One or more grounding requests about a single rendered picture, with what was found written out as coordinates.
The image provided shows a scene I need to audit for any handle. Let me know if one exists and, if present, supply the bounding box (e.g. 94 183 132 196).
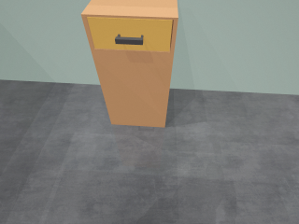
115 34 144 46

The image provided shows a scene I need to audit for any cabinet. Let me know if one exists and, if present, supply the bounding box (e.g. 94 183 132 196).
80 0 178 128

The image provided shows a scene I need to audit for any drawer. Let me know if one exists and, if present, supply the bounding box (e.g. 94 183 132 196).
87 17 173 51

